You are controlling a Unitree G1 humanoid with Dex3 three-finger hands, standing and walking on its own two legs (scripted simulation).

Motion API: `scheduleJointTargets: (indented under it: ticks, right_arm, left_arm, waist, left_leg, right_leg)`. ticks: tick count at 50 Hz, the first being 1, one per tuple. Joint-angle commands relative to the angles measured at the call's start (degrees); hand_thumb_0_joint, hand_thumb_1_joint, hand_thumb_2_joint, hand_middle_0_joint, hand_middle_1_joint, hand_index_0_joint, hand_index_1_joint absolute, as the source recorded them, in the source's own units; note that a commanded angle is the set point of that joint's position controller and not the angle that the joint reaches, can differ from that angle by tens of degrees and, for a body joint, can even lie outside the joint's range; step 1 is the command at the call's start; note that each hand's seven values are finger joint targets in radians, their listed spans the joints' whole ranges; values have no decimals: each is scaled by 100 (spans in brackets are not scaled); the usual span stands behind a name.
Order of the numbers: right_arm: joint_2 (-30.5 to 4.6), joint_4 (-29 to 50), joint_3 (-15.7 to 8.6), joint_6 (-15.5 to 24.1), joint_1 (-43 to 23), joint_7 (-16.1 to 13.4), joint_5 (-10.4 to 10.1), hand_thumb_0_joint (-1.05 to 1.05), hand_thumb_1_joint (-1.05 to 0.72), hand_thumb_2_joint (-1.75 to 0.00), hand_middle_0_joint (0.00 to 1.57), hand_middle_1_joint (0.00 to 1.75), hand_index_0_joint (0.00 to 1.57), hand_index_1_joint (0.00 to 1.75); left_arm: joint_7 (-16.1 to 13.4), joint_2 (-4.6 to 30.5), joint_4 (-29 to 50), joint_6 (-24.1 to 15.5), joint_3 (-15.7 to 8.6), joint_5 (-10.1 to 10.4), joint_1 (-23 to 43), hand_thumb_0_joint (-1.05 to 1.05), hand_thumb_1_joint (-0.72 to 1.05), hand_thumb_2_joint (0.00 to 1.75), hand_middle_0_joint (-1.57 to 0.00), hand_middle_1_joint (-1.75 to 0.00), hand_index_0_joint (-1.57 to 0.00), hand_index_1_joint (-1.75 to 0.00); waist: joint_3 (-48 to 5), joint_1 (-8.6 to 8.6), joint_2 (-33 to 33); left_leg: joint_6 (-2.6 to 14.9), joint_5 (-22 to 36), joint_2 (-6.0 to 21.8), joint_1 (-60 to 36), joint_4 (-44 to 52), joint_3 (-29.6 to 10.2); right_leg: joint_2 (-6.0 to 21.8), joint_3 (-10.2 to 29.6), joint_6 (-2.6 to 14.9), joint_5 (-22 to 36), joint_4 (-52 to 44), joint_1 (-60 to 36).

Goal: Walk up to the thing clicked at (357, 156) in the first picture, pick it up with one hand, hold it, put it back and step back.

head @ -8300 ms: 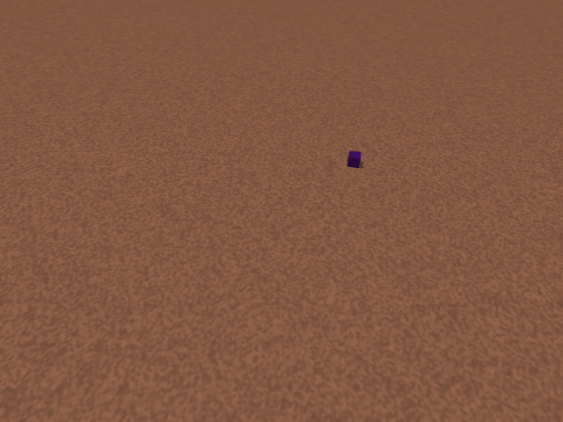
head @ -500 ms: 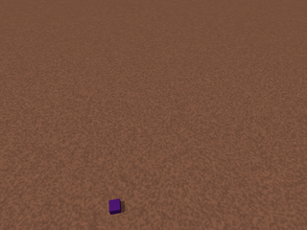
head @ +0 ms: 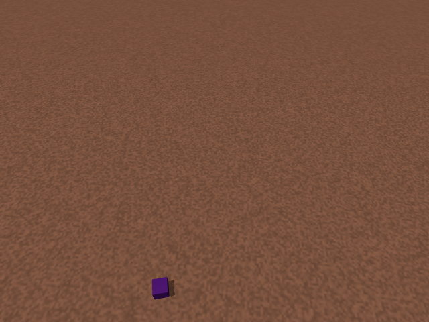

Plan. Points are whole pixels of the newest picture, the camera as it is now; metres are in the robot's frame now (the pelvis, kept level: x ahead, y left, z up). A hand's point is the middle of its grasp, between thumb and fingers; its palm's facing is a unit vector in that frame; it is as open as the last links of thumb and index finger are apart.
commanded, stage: stand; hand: left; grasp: from above
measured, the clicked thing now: (160, 288) +0.43 +0.22 -0.75
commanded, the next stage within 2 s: rise first in 0.42 s
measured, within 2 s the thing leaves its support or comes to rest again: neither
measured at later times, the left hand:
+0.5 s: hand out of the picture +0.07 +0.25 -0.16, palm faces -0.03 -0.94 -0.35, open 7.4 cm
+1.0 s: hand out of the picture +0.14 +0.26 -0.20, palm faces -0.08 -0.91 -0.41, open 12.7 cm
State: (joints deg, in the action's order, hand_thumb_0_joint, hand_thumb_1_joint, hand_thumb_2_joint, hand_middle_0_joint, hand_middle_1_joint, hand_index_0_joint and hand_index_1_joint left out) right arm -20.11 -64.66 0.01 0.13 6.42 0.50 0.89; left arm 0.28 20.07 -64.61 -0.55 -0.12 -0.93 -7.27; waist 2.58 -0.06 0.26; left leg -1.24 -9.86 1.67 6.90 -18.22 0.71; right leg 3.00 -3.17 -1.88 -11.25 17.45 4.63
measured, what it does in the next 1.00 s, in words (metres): stands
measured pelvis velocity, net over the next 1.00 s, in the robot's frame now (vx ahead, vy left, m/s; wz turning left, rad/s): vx -0.01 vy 0.00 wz -0.02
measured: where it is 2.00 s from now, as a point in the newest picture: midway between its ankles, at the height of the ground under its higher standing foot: outside the picture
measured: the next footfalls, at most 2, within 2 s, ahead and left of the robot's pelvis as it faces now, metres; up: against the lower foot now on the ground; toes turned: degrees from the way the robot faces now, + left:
none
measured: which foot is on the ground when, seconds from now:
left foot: down 0.00-1.00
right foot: down 0.00-1.00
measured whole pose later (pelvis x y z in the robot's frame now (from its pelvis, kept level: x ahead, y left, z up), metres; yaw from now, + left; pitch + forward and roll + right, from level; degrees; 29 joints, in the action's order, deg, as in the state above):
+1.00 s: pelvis -0.01 +0.00 -0.05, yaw -1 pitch +12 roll -1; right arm -14.0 -37.8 -2.5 3.1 14.8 0.1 -0.8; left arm -0.6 17.7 -48.4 7.2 -9.7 -10.5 -3.4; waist -3.2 1.9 0.2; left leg -0.9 -22.3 2.9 37.5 -48.1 0.7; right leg 2.6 -1.6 -1.9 -23.0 46.6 35.2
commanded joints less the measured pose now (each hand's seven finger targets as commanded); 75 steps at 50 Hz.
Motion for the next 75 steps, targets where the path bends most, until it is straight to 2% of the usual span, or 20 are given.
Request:
scheduleJointTargets:
  ticks: [1,25,26,27,28,29,31,35,37,44,49,52,54,58,59,60,66,70,72,75]
  right_arm:
    - [-1254,321,-211,148,-214,-89,-32,0,-90,-90,20,30,20,30]
    - [-1240,344,-199,160,-193,-95,-32,0,-90,-90,20,30,20,30]
    - [-1257,351,-211,154,-226,-100,-34,0,-90,-90,20,30,20,30]
    - [-286,1945,-20,409,-83,-218,-418,0,-98,-94,20,30,20,30]
    - [-453,1627,-44,386,218,-275,-426,0,-99,-92,20,30,20,30]
    - [-641,1650,-169,322,466,-329,-434,0,-98,-92,20,30,20,30]
    - [-607,1880,-275,293,584,-339,-374,0,-95,-91,20,30,20,30]
    - [-524,2402,-517,342,837,-249,-187,0,-92,-90,20,30,20,30]
    - [-466,2662,-529,346,788,-237,-226,0,-92,-90,20,30,20,30]
    - [-362,3234,-527,448,667,-112,-225,0,-89,-90,20,30,20,30]
    - [-288,3463,-579,638,778,-115,-188,0,-90,-90,20,30,20,30]
    - [-269,3592,-601,756,776,-176,-177,0,-86,-89,20,30,20,30]
    - [-279,3610,-608,799,740,-196,-150,0,-85,-89,20,30,20,30]
    - [-234,3739,-576,889,698,-226,-139,0,-82,-88,20,30,20,30]
    - [-240,3649,-570,896,720,-230,-136,0,-81,-88,20,30,20,30]
    - [-202,3813,-560,937,620,-238,-117,0,-80,-88,20,30,20,30]
    - [-149,3891,-525,1080,569,-253,-93,0,-80,-88,20,30,20,30]
    - [-182,3909,-523,1182,468,-245,-84,0,-78,-87,20,30,20,30]
    - [-158,3961,-518,1252,414,-246,-88,0,-79,-87,20,30,20,30]
    - [-232,3822,-549,1343,368,-180,-68,0,-76,-87,20,30,20,30]
  left_arm:
    - [-67,1248,344,-105,-234,23,161,0,90,90,-20,-30,-20,-30]
    - [-73,1239,352,-102,-236,25,168,0,90,90,-20,-30,-20,-30]
    - [-79,1225,352,-95,-235,27,186,0,82,92,-12,-38,-12,-38]
    - [-163,284,2362,-625,-256,320,2196,0,74,92,-20,-46,-20,-46]
    - [-200,501,1975,-568,-328,319,2818,0,66,93,-21,-54,-20,-54]
    - [-205,973,1031,-370,-639,190,1768,0,58,88,-20,-62,-21,-62]
    - [-80,1368,643,-227,-915,-38,1863,0,42,91,-12,-78,-14,-78]
    - [76,1326,634,-49,-1314,-534,534,0,17,92,-6,-101,-11,-96]
    - [46,1002,938,158,-1104,-639,602,0,5,98,-5,-101,-8,-98]
    - [-139,864,1756,725,-1144,-839,622,0,-47,97,-9,-103,-9,-103]
    - [-213,979,2529,677,-1348,-1054,330,0,-53,97,-9,-107,-9,-106]
    - [-196,835,3286,713,-1198,-1102,340,0,-53,100,-6,-106,-5,-106]
    - [-198,863,3462,805,-1257,-1142,-23,0,-52,99,-5,-106,-5,-107]
    - [-185,790,3856,1025,-1198,-1235,-343,0,-49,98,-4,-107,-4,-107]
    - [-192,891,3645,1114,-1307,-1290,-629,0,-48,98,-3,-106,-3,-106]
    - [-175,791,4235,1101,-1131,-1282,-375,0,-48,97,-3,-106,-3,-106]
    - [-207,782,4339,1218,-1182,-1447,-736,0,-46,95,-3,-108,-4,-107]
    - [-243,930,4508,1119,-1185,-1624,-430,0,-46,95,-1,-109,-2,-109]
    - [-247,908,4353,979,-1125,-1797,-173,0,-48,96,-2,-109,-2,-109]
    - [-305,1030,4044,702,-1134,-2116,137,0,-47,96,-1,-110,-1,-109]
  waist:
    - [-459,-3,-14]
    - [-430,-10,-33]
    - [-418,-11,4]
    - [68,704,73]
    - [-192,536,8]
    - [-81,366,-184]
    - [-510,256,-385]
    - [-1704,-198,285]
    - [-1588,-94,259]
    - [-1386,41,76]
    - [-1935,79,202]
    - [-2083,172,292]
    - [-2163,118,405]
    - [-2170,192,245]
    - [-2076,118,304]
    - [-2217,179,388]
    - [-2191,210,292]
    - [-2253,247,421]
    - [-2313,323,265]
    - [-2501,253,309]
  left_leg:
    - [218,1001,646,-129,163,-430]
    - [207,1197,640,-190,175,-438]
    - [212,1185,640,-169,166,-442]
    - [147,232,-146,412,-168,236]
    - [159,71,-179,383,-222,207]
    - [157,-20,-153,559,-300,212]
    - [201,160,-193,896,-785,178]
    - [88,760,-278,1100,-1362,189]
    - [73,787,-259,1172,-1360,175]
    - [78,168,-137,2055,-2059,71]
    - [116,-11,-111,2527,-2818,33]
    - [105,-4,-53,2622,-3059,-18]
    - [78,204,1,2708,-3203,-94]
    - [113,-99,-8,3045,-3455,-102]
    - [117,-221,-9,3160,-3496,-98]
    - [125,-187,-16,3201,-3624,-84]
    - [146,-574,-28,3719,-3999,-105]
    - [135,-800,-7,4102,-4328,-201]
    - [179,-930,-39,4448,-4711,-133]
    - [177,-1046,-66,5011,-5228,-135]
  right_leg:
    - [601,476,255,906,-225,-82]
    - [594,448,241,1004,-213,-35]
    - [592,445,250,986,-216,-54]
    - [-261,113,208,652,194,1369]
    - [-237,47,215,482,243,1091]
    - [-276,-4,236,265,277,1084]
    - [-266,3,238,355,633,1268]
    - [-239,72,310,815,1384,1089]
    - [-284,53,302,779,1375,1242]
    - [-370,-41,287,32,2051,2246]
    - [-309,55,265,-96,2809,2850]
    - [-324,55,258,-103,3095,3190]
    - [-325,20,280,-83,3316,3358]
    - [-322,39,253,-234,3467,3533]
    - [-322,44,261,-359,3523,3641]
    - [-313,61,256,-305,3580,3716]
    - [-325,57,255,-629,3939,4190]
    - [-317,60,271,-843,4380,4743]
    - [-317,94,267,-903,4593,4996]
    - [-298,131,281,-1006,5153,5547]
